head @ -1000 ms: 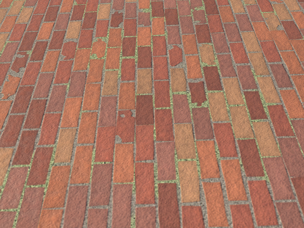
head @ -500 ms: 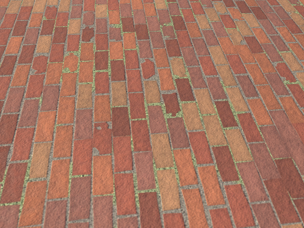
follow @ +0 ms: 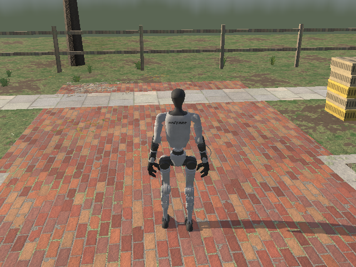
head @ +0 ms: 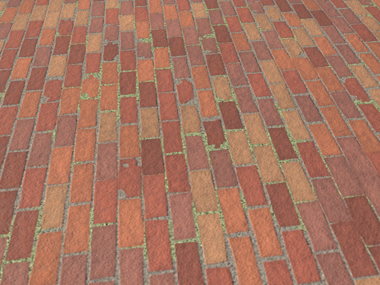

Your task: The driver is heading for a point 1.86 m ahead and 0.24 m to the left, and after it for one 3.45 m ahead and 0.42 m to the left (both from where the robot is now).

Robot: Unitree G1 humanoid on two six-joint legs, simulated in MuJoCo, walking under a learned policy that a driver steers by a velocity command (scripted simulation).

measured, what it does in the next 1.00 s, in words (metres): walks ahead: right foot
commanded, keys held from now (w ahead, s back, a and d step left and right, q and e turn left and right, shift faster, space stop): no key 0.20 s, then w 0.80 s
